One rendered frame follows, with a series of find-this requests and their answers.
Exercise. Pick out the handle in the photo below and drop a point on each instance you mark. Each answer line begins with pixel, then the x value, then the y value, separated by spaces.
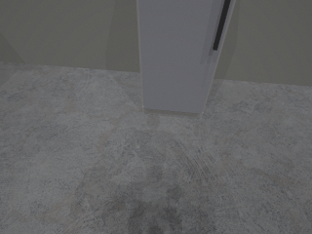
pixel 221 23

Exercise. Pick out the fridge door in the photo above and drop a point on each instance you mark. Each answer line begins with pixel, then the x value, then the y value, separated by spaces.
pixel 177 52

